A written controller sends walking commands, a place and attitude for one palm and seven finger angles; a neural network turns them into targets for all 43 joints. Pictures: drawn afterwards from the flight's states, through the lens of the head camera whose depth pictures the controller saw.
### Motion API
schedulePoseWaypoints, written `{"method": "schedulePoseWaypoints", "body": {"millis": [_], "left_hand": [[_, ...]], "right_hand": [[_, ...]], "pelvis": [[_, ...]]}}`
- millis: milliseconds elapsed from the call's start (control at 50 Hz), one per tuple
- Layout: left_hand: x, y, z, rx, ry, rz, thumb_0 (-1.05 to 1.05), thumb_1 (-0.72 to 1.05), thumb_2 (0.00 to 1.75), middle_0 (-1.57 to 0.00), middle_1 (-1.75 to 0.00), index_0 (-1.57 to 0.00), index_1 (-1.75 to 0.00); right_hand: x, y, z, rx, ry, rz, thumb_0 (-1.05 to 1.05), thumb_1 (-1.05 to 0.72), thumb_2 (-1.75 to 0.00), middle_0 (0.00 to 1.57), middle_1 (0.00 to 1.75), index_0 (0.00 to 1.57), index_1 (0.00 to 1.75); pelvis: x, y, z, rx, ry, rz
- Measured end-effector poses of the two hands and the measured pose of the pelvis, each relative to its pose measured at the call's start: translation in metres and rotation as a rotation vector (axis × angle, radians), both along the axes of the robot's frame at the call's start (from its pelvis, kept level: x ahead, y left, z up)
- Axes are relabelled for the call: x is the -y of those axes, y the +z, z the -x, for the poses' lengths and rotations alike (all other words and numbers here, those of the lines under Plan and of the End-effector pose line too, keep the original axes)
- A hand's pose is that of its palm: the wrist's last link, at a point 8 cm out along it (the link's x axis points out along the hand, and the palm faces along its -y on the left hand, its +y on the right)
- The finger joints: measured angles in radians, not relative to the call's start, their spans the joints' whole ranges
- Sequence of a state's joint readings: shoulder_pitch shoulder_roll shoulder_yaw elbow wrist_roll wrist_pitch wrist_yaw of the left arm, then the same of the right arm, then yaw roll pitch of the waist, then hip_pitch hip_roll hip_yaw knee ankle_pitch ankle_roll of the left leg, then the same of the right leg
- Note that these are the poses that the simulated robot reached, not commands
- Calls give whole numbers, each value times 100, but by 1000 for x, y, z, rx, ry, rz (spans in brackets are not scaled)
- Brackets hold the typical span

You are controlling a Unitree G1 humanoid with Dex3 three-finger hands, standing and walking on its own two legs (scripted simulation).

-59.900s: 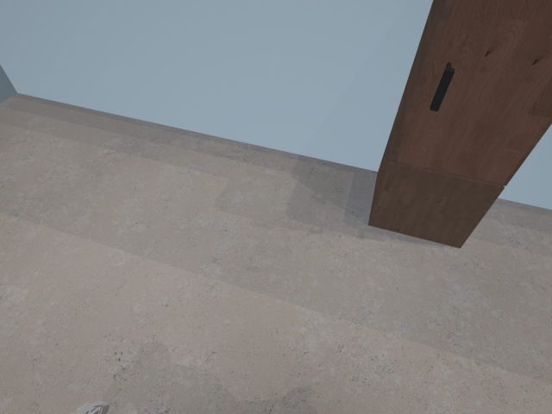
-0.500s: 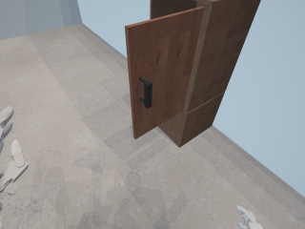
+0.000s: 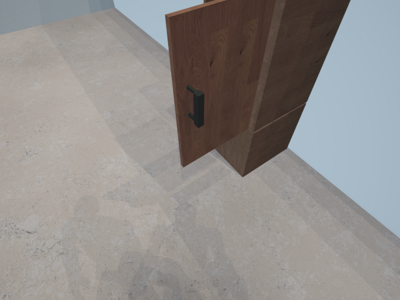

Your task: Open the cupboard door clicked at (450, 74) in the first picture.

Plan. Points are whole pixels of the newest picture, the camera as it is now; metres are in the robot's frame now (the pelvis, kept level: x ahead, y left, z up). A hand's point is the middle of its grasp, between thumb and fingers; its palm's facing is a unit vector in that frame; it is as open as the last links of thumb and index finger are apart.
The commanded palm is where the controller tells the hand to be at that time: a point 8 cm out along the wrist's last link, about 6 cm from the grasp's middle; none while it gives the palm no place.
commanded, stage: let the arm hang, fingers relaxed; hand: left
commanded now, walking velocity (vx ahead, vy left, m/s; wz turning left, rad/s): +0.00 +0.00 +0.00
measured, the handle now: (194, 106) +0.66 +0.06 -0.02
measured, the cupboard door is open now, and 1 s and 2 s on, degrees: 92 92 92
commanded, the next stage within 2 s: look to check the result in 0.58 s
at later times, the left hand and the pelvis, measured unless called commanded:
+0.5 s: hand out of the picture +0.05 +0.19 -0.17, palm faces +0.00 -0.97 -0.23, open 7.4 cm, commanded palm none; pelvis +0.00 +0.00 +0.00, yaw -1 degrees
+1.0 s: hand out of the picture +0.06 +0.22 -0.16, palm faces -0.01 -0.95 -0.32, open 7.4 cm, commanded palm none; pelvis +0.02 -0.01 +0.01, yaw -1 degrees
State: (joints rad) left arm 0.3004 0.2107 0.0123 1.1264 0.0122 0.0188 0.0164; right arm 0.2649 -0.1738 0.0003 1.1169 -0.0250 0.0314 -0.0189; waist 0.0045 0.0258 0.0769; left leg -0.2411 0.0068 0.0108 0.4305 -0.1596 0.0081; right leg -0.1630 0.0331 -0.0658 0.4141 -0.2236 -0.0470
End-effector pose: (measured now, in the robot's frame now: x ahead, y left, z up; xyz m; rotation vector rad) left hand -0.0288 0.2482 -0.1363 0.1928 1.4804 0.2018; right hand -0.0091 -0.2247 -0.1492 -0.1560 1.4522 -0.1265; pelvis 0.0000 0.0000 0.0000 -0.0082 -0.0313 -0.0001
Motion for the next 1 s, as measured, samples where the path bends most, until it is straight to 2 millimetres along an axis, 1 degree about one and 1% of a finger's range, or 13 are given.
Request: {"method": "schedulePoseWaypoints", "body": {"millis": [60, 140, 240, 400, 520, 600, 740, 880, 1000], "left_hand": [[-3, 3, 9, -28, 5, -13, 0, 93, 89, -20, -30, -20, -30], [-3, 4, 6, -19, 3, -17, 0, 92, 89, -20, -30, -20, -30], [2, 2, -15, 41, -13, -7, 1, 91, 90, -20, -30, -20, -30], [10, 0, -57, 152, -49, 16, 1, 91, 90, -20, -30, -20, -30], [10, 3, -75, 185, -65, 16, 0, 91, 89, -20, -30, -20, -30], [5, 5, -79, 184, -67, 3, 0, 91, 89, -20, -30, -20, -30], [-7, 10, -79, 165, -65, -33, 1, 91, 89, -20, -30, -20, -30], [-15, 14, -80, 145, -68, -60, 1, 91, 89, -20, -30, -20, -30], [-18, 17, -88, 154, -72, -71, 1, 91, 89, -20, -30, -20, -30]], "right_hand": [[-1, -2, 9, -21, -12, -6, 1, -91, -90, 20, 30, 20, 30], [0, -4, 13, -25, -20, -7, 1, -91, -90, 20, 30, 20, 30], [3, -4, 7, 4, -21, -1, 1, -91, -90, 20, 30, 20, 30], [8, 0, -13, 72, -16, 13, 1, -91, -90, 20, 30, 20, 30], [12, 2, -24, 94, -12, 19, 1, -91, -90, 20, 30, 20, 30], [16, 3, -28, 94, -7, 25, 1, -91, -90, 20, 30, 20, 30], [27, 5, -39, 94, 3, 41, 1, -91, -90, 20, 30, 20, 30], [40, 8, -54, 106, 17, 63, 1, -91, -90, 20, 30, 20, 30], [51, 12, -69, 127, 28, 83, 1, -91, -90, 20, 30, 20, 30]], "pelvis": [[0, 0, 1, 4, -3, -1], [-1, 1, 1, 8, -5, -3], [-1, 1, 1, 13, -7, -5], [0, 1, 1, 17, -9, -7], [1, 2, -2, 12, -10, -8], [2, 2, -4, 9, -10, -9], [4, 3, -9, 10, -9, -10], [6, 4, -13, 6, -10, -10], [9, 5, -18, 5, -11, -11]]}}
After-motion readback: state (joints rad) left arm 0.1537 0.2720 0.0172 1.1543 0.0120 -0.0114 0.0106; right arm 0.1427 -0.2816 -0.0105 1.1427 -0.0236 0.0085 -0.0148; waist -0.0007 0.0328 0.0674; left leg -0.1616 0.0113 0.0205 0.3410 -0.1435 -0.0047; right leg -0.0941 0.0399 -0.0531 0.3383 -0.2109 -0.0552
